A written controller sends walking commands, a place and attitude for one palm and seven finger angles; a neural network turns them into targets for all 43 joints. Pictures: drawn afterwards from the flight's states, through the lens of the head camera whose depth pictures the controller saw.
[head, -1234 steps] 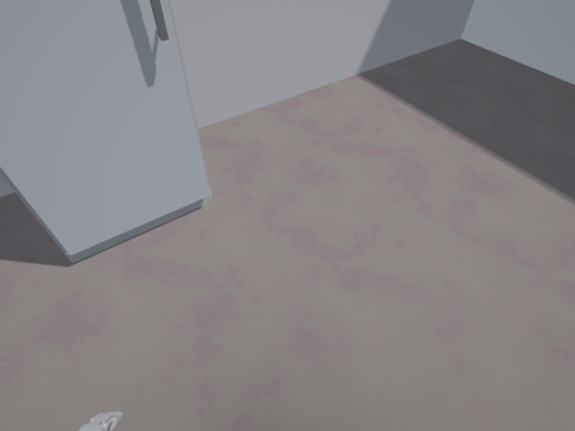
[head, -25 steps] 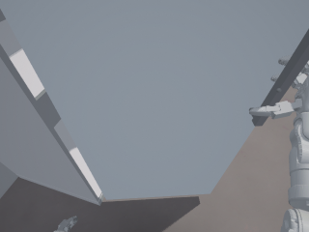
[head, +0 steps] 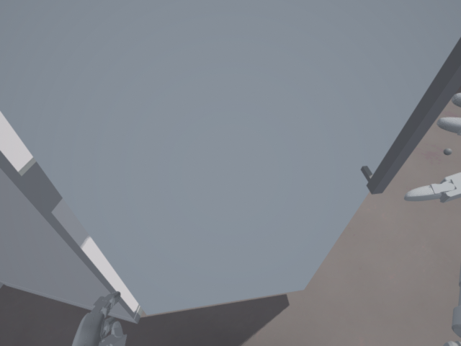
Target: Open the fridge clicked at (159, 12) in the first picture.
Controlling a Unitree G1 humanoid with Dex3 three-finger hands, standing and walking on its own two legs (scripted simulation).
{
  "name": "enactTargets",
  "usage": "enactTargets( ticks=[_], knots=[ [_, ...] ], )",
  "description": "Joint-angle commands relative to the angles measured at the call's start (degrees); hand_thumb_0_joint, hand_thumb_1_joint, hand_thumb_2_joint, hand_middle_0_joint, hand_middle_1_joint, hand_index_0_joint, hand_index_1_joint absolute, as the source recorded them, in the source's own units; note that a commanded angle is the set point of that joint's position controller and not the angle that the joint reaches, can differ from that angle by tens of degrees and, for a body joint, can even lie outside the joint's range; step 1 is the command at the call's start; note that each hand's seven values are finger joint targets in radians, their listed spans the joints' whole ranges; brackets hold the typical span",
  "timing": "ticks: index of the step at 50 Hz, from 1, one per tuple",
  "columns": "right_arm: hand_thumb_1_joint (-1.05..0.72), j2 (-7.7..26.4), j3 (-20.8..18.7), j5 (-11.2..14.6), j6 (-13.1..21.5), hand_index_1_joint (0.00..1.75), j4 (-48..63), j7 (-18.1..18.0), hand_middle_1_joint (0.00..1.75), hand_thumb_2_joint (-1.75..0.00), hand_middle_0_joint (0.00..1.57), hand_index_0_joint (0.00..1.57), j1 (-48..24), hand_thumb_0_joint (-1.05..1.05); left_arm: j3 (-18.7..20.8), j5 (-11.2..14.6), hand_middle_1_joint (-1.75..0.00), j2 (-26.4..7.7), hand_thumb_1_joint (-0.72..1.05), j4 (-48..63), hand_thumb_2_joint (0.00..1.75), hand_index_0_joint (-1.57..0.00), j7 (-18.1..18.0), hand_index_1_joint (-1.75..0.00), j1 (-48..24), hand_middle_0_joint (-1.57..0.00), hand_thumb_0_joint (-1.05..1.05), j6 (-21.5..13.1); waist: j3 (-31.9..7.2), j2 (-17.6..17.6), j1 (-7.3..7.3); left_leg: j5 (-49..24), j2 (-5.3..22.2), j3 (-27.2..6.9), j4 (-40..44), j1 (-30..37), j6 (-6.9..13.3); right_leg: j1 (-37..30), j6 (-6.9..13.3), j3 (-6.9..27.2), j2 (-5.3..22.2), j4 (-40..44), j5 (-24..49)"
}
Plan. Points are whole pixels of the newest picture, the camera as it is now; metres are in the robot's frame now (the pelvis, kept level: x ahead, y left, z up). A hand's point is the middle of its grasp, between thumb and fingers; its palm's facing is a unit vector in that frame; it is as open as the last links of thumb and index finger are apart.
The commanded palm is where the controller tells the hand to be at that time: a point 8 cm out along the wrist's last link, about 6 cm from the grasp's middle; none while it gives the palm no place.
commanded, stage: slip the hand off the handle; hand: right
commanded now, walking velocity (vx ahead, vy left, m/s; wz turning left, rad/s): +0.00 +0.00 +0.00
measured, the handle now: (413, 112) +0.42 -0.25 +0.23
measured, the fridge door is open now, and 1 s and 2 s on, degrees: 67 67 67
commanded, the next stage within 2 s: draw the hand back to the body in 1.02 s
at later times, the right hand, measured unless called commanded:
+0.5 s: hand out of the picture +0.34 -0.33 +0.20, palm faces +0.28 +0.93 -0.23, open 14.7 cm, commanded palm +0.29 -0.36 +0.21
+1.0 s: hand out of the picture +0.25 -0.33 +0.20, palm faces +0.34 +0.91 -0.22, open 14.7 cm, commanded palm +0.20 -0.36 +0.21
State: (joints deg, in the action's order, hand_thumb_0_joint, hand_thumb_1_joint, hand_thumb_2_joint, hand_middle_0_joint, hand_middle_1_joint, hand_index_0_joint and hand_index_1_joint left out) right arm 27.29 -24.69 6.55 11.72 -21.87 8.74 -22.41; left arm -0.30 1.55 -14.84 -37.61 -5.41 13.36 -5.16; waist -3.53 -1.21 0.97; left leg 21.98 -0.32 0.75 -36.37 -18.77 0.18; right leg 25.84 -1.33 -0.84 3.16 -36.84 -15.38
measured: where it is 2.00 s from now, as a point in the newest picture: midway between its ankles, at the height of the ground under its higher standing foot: outside the picture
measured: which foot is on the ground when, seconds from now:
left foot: down 0.00-1.00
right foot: down 0.00-1.00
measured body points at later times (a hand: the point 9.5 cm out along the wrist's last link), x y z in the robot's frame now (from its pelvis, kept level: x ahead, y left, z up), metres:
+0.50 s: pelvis +0.00 -0.02 +0.00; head +0.02 -0.01 +0.45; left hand +0.11 +0.25 -0.11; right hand +0.32 -0.38 +0.21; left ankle -0.04 +0.12 -0.72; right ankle +0.03 -0.14 -0.72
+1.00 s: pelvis -0.02 -0.01 +0.00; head -0.03 -0.01 +0.45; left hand +0.19 +0.20 -0.07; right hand +0.22 -0.38 +0.21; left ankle -0.04 +0.12 -0.72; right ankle +0.03 -0.14 -0.72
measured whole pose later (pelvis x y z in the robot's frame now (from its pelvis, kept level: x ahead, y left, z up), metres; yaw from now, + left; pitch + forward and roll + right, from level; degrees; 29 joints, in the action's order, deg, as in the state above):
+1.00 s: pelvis -0.02 -0.01 +0.00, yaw -1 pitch +1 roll +2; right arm 27.4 -29.0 13.7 8.5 -5.7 14.9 -3.8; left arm -3.4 2.1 -13.6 -36.2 -7.6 10.8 -9.1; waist -3.6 -2.0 3.5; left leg 20.9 0.4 2.0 -35.7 -15.9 -0.9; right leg 24.4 -0.3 0.4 2.2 -37.9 -14.8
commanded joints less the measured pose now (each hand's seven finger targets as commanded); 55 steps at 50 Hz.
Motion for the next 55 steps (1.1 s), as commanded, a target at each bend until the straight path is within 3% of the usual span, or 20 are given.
enactTargets(
  ticks=[1,3,6,7,8,10,12,16,19,21,24,26,29,31,33,38,41,46,48,55],
  knots=[
    [0.55,17.0,-4.3,2.0,2.2,1.15,12.4,1.1,1.15,-0.2,0.25,0.25,-19.5,0.0,2.6,0.4,-0.3,-7.5,0.9,6.2,0.9,-0.2,-1.3,-0.3,-1.2,-0.2,0.0,-1.8,-14.3,-2.1,-0.69,-25.1,-1.0,0.7,5.0,-1.3,0.3,-15.2,3.3,-1.1,-2.7,1.7,18.0],
    [0.55,17.4,-4.5,2.4,1.5,1.15,11.2,1.7,1.15,-0.2,0.25,0.25,-20.2,0.0,2.6,0.5,-0.3,-7.6,0.9,6.4,0.9,-0.2,-1.4,-0.3,-1.2,-0.2,0.0,-1.7,-14.5,-1.3,-1.08,-24.3,-0.9,0.7,5.1,-2.0,0.0,-14.9,3.2,-1.0,-2.8,1.8,17.2],
    [0.55,19.9,-5.7,2.0,2.1,1.15,10.2,2.1,1.15,-0.2,0.25,0.25,-23.4,0.0,2.4,0.3,-0.3,-7.8,0.9,5.7,0.9,-0.2,-1.9,-0.3,-0.9,-0.2,0.0,-1.5,-14.0,-3.1,-1.34,-22.2,-0.8,0.5,5.3,-2.6,0.3,-14.5,3.2,-0.8,-2.7,1.7,15.9],
    [0.55,21.7,-7.0,1.8,2.5,1.15,9.5,2.3,1.15,-0.2,0.25,0.25,-23.6,0.0,2.5,0.2,-0.3,-8.0,0.9,5.8,0.9,-0.2,-1.9,-0.3,-0.5,-0.2,0.0,-1.5,-15.8,-3.1,-1.41,-22.5,-0.9,0.5,4.9,-2.5,0.3,-14.8,3.1,-0.6,-2.8,1.4,16.7],
    [0.55,20.4,-5.5,1.8,3.1,1.15,10.1,2.8,1.15,-0.2,0.25,0.25,-24.4,0.0,2.5,0.1,-0.3,-7.8,0.9,6.0,0.9,-0.2,-1.9,-0.3,-0.6,-0.2,0.0,-1.5,-16.5,-3.4,-1.66,-22.9,-1.0,0.5,4.7,-2.7,0.3,-15.6,3.2,-0.6,-2.8,1.2,17.4],
    [0.55,22.4,-7.0,2.0,4.1,1.15,8.7,3.7,1.15,-0.2,0.25,0.25,-24.0,0.0,2.4,0.1,-0.3,-8.0,0.9,6.0,0.9,-0.2,-1.9,-0.3,-0.4,-0.2,0.0,-1.5,-16.3,-3.9,-1.41,-21.6,-1.2,0.6,4.6,-3.0,0.4,-15.1,3.1,-0.3,-2.7,1.2,16.6],
    [0.55,22.1,-6.8,2.1,4.7,1.15,7.1,4.3,1.15,-0.2,0.25,0.25,-24.4,0.0,2.4,0.1,-0.3,-8.0,0.9,6.0,0.9,-0.2,-1.8,-0.3,0.0,-0.2,0.0,-1.5,-16.4,-4.1,-1.55,-21.2,-1.1,0.7,4.4,-3.6,0.5,-15.0,3.2,-0.1,-2.6,0.9,16.7],
    [0.55,26.7,-10.4,2.5,4.7,1.15,1.7,6.0,1.15,-0.2,0.25,0.25,-23.6,0.0,2.3,0.2,-0.3,-8.8,0.9,5.3,0.9,-0.2,-2.2,-0.3,0.9,-0.2,0.0,-1.0,-14.7,-3.2,-0.94,-19.2,-1.1,0.6,4.8,-3.6,0.6,-12.2,3.2,-0.2,-2.4,1.2,14.3],
    [0.55,23.8,-9.4,3.8,4.9,1.15,6.2,7.4,1.15,-0.2,0.25,0.25,-17.7,0.0,2.6,0.3,-0.3,-8.3,0.9,7.6,0.9,-0.2,-1.6,-0.3,0.5,-0.2,0.0,-1.3,-18.1,-4.4,0.09,-20.1,-1.5,1.0,4.1,-2.8,0.6,-14.2,3.2,0.0,-2.5,1.1,16.1],
    [0.55,21.7,-8.6,4.6,5.2,1.15,9.0,7.3,1.15,-0.2,0.25,0.25,-15.1,0.0,2.4,0.4,-0.3,-8.0,0.9,8.0,0.9,-0.2,-1.5,-0.3,-0.1,-0.2,0.0,-1.3,-16.6,-4.7,0.39,-19.3,-1.6,1.3,4.3,-2.7,0.8,-14.1,3.2,0.1,-2.4,1.5,15.5],
    [0.55,22.5,-10.7,6.0,4.6,1.15,13.9,6.7,1.15,-0.2,0.25,0.25,-11.3,0.0,2.6,0.6,-0.3,-7.9,0.9,9.1,0.9,-0.2,-1.6,-0.3,-1.2,-0.2,0.0,-1.8,-16.5,-4.5,0.83,-16.5,-1.9,1.6,4.6,-3.1,0.5,-14.1,3.1,0.4,-2.3,2.4,13.3],
    [0.55,21.7,-10.6,6.1,4.0,1.15,15.5,5.7,1.15,-0.2,0.25,0.25,-10.2,0.0,2.2,0.7,-0.3,-7.8,0.9,8.8,0.9,-0.2,-1.9,-0.3,-2.0,-0.2,0.0,-2.1,-13.6,-4.5,0.89,-13.8,-1.7,1.7,5.4,-3.6,0.7,-13.2,3.1,0.5,-2.1,3.1,10.6],
    [0.55,21.0,-10.6,6.2,2.9,1.15,18.2,4.6,1.15,-0.2,0.25,0.25,-8.4,0.0,2.0,0.6,-0.3,-7.5,0.9,9.1,0.9,-0.2,-2.4,-0.3,-2.7,-0.2,0.0,-3.0,-13.2,-4.2,0.63,-11.0,-1.8,1.9,5.8,-4.5,0.5,-13.6,3.0,0.9,-2.1,3.9,8.3],
    [0.55,20.2,-9.3,5.4,3.1,1.15,22.8,3.7,1.15,-0.2,0.25,0.25,-9.0,0.0,1.7,0.4,-0.3,-7.1,0.9,9.0,0.9,-0.2,-2.6,-0.3,-3.7,-0.2,0.0,-3.6,-13.1,-7.1,0.88,-10.2,-1.6,1.9,5.7,-4.3,0.9,-14.6,3.0,1.2,-2.0,4.2,7.7],
    [0.55,19.1,-8.9,5.6,2.5,1.15,22.6,3.4,1.15,-0.2,0.25,0.25,-7.3,0.0,1.6,0.3,-0.3,-7.0,0.9,8.8,0.9,-0.2,-2.6,-0.3,-3.8,-0.2,0.0,-4.3,-12.6,-6.1,0.41,-9.4,-1.7,2.0,6.0,-5.1,0.7,-14.9,2.9,1.6,-1.9,4.5,6.7],
    [0.55,19.0,-10.9,6.9,1.8,1.15,25.0,4.0,1.15,-0.2,0.25,0.25,-0.4,0.0,1.2,0.4,-0.3,-6.7,0.9,9.0,0.9,-0.2,-2.6,-0.3,-5.4,-0.2,0.0,-5.4,-12.1,-4.5,1.58,-11.2,-1.4,2.1,6.3,-3.1,0.6,-14.7,2.7,1.2,-2.1,4.5,7.7],
    [0.55,17.0,-9.5,7.9,0.7,1.15,24.5,4.8,1.15,-0.2,0.25,0.25,0.4,0.0,0.6,0.8,-0.3,-6.5,0.9,8.7,0.9,-0.2,-2.8,-0.3,-6.3,-0.2,0.0,-5.7,-7.9,-3.6,1.28,-8.7,-1.2,2.0,7.4,-4.0,0.6,-13.2,2.7,1.2,-2.0,5.2,4.4],
    [0.55,17.7,-9.9,8.1,0.4,1.15,28.7,5.5,1.15,-0.2,0.25,0.25,2.7,0.0,0.4,0.7,-0.3,-6.5,0.9,9.2,0.9,-0.2,-3.1,-0.3,-7.3,-0.2,0.0,-6.6,-9.2,-4.4,1.6,-9.1,-1.1,1.8,7.5,-3.2,0.6,-14.5,2.7,1.2,-2.3,4.9,5.0],
    [0.55,15.9,-7.9,8.6,0.6,1.15,30.9,6.0,1.15,-0.2,0.25,0.25,1.5,0.0,0.1,0.7,-0.3,-6.2,0.9,9.5,0.9,-0.2,-3.1,-0.3,-7.8,-0.2,0.0,-7.2,-9.0,-5.0,0.86,-8.1,-1.1,1.8,7.6,-4.3,0.4,-15.3,2.6,1.5,-2.4,4.9,4.0],
    [0.55,17.5,-8.8,9.2,-0.1,1.15,28.9,6.8,1.15,-0.2,0.25,0.25,0.1,0.0,-0.3,0.8,-0.3,-6.4,0.9,8.3,0.9,-0.2,-4.1,-0.3,-8.5,-0.2,0.0,-8.4,-5.6,-5.2,0.48,-4.8,-0.7,1.2,8.6,-5.3,0.3,-13.6,2.5,1.7,-2.7,5.2,0.5]
  ],
)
